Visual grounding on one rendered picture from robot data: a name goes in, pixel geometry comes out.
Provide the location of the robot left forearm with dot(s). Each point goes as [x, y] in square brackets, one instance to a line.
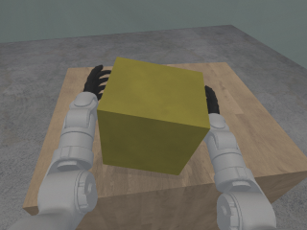
[76, 138]

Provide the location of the right robot upper arm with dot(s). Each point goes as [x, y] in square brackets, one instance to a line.
[245, 211]

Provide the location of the right robot hand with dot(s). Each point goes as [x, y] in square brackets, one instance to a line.
[211, 100]

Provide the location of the pedestal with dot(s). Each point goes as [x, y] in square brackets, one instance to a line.
[131, 199]

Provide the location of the left robot hand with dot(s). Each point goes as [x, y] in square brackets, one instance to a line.
[93, 81]

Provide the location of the carton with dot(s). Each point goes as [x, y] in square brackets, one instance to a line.
[151, 117]

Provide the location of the robot right forearm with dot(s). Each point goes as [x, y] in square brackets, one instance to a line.
[231, 172]

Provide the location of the left robot upper arm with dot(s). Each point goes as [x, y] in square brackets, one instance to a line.
[63, 200]

